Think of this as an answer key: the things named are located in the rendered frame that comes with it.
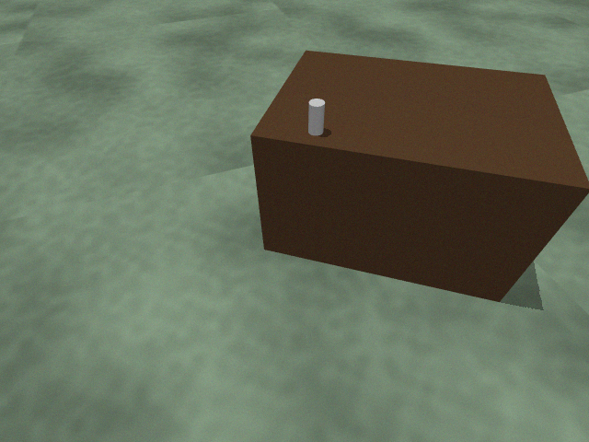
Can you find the can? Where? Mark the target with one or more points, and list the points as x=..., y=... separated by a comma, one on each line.
x=316, y=111

